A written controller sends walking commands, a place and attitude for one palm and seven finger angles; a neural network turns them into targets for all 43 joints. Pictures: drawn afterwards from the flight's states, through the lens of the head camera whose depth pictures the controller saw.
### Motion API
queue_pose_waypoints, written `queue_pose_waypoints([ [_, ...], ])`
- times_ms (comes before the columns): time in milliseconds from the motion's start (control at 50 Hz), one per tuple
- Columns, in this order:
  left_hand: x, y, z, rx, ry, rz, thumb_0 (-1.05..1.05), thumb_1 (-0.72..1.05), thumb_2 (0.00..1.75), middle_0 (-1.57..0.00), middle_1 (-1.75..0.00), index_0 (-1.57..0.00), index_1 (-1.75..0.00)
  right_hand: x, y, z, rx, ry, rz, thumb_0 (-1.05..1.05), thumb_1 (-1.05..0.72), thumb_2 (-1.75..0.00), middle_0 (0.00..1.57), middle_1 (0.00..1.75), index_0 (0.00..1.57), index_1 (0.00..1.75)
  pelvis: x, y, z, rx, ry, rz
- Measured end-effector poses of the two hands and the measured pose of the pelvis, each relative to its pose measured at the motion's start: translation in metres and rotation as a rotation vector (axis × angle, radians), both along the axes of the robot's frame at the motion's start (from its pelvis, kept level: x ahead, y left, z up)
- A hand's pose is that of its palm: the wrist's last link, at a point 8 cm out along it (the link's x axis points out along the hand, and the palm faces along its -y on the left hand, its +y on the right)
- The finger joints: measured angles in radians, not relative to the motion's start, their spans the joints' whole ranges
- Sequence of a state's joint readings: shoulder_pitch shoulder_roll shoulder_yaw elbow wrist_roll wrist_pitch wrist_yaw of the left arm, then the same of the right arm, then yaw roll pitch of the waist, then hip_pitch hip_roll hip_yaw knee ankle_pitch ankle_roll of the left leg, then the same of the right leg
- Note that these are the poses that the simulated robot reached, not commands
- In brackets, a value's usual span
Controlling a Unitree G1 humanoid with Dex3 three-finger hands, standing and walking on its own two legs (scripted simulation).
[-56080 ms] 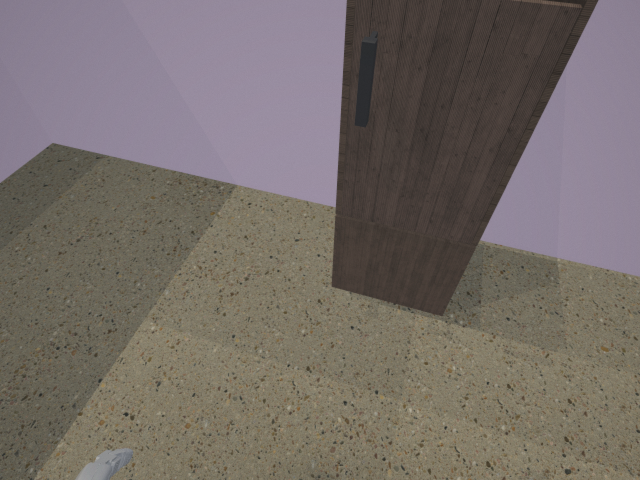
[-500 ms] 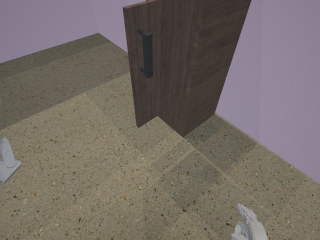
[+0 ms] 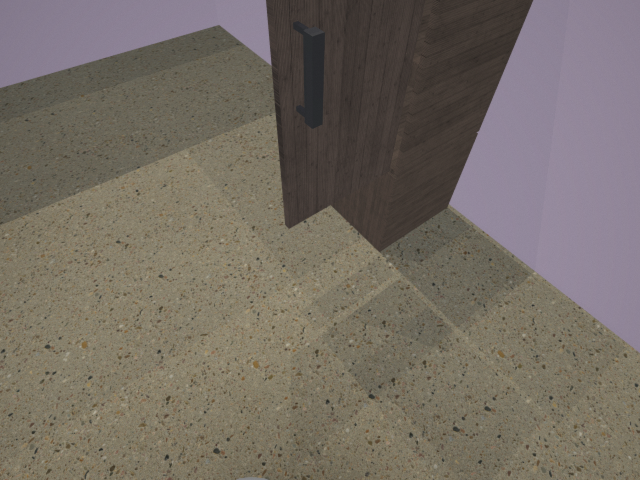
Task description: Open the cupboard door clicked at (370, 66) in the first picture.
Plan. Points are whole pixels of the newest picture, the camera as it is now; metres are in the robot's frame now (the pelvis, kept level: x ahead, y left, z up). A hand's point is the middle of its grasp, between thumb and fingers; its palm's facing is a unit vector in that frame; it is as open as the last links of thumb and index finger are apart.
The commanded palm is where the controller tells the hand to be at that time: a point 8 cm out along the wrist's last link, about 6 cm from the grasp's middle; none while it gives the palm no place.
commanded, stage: let the arm hang, fingers relaxed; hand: left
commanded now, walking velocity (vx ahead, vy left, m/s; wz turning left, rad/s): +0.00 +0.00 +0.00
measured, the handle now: (306, 76) +0.74 +0.07 +0.09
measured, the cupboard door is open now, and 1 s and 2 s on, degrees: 91 91 91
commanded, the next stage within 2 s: look to check the result in 0.74 s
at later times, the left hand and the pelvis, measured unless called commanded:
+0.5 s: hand out of the picture -0.01 +0.20 -0.15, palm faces +0.01 -0.98 -0.22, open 7.4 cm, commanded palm none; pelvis -0.02 +0.02 +0.02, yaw -2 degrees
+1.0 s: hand out of the picture -0.01 +0.21 -0.16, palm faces -0.01 -0.98 -0.22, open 7.4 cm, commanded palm none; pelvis -0.01 +0.03 +0.02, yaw -3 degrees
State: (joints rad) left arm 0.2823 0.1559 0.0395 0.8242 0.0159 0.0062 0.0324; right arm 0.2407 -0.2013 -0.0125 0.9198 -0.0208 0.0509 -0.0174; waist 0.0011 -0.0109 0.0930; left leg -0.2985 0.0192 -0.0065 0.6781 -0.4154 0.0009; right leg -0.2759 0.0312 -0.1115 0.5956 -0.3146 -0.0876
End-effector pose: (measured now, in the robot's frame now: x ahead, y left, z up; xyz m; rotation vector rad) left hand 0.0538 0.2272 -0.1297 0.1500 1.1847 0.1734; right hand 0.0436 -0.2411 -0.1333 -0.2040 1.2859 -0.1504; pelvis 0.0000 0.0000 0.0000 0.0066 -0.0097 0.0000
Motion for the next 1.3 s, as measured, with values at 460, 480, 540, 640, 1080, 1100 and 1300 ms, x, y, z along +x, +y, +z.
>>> queue_pose_waypoints([
  [460, -0.064, 0.021, 0.009, 0.016, 0.201, 0.001, 0.01, 0.91, 0.90, -0.19, -0.29, -0.20, -0.29, -0.090, 0.056, -0.007, 0.112, 0.147, -0.091, 0.01, -0.91, -0.90, 0.20, 0.30, 0.20, 0.30, -0.017, 0.020, 0.017, -0.007, -0.031, -0.035],
  [480, -0.064, 0.020, 0.008, 0.012, 0.202, -0.001, 0.01, 0.91, 0.90, -0.19, -0.29, -0.20, -0.29, -0.093, 0.058, -0.007, 0.112, 0.154, -0.095, 0.01, -0.91, -0.90, 0.20, 0.30, 0.20, 0.30, -0.017, 0.020, 0.017, -0.007, -0.031, -0.037],
  [540, -0.064, 0.016, 0.006, -0.002, 0.205, -0.006, 0.01, 0.91, 0.90, -0.19, -0.29, -0.20, -0.29, -0.102, 0.060, -0.006, 0.109, 0.174, -0.108, 0.01, -0.91, -0.90, 0.20, 0.30, 0.20, 0.30, -0.017, 0.022, 0.017, -0.006, -0.030, -0.041],
  [640, -0.066, 0.013, 0.003, -0.019, 0.215, -0.009, 0.01, 0.91, 0.90, -0.20, -0.29, -0.20, -0.29, -0.113, 0.062, -0.003, 0.099, 0.199, -0.123, 0.01, -0.91, -0.90, 0.20, 0.30, 0.20, 0.30, -0.016, 0.024, 0.017, -0.005, -0.030, -0.043],
  [1080, -0.058, 0.034, 0.008, 0.017, 0.224, -0.017, 0.01, 0.90, 0.90, -0.20, -0.29, -0.20, -0.29, -0.079, 0.051, -0.002, 0.068, 0.134, -0.109, 0.00, -0.91, -0.90, 0.20, 0.30, 0.20, 0.30, -0.011, 0.030, 0.017, -0.005, -0.025, -0.050],
  [1100, -0.056, 0.035, 0.008, 0.021, 0.219, -0.019, 0.01, 0.90, 0.90, -0.20, -0.29, -0.20, -0.29, -0.076, 0.049, -0.002, 0.064, 0.129, -0.106, 0.00, -0.91, -0.90, 0.20, 0.30, 0.20, 0.30, -0.010, 0.030, 0.017, -0.005, -0.025, -0.049],
  [1300, -0.027, 0.046, 0.013, 0.048, 0.163, -0.037, 0.01, 0.90, 0.90, -0.20, -0.29, -0.20, -0.29, -0.050, 0.028, 0.003, 0.023, 0.089, -0.081, 0.01, -0.91, -0.90, 0.20, 0.30, 0.20, 0.30, -0.006, 0.028, 0.018, -0.005, -0.024, -0.044],
])
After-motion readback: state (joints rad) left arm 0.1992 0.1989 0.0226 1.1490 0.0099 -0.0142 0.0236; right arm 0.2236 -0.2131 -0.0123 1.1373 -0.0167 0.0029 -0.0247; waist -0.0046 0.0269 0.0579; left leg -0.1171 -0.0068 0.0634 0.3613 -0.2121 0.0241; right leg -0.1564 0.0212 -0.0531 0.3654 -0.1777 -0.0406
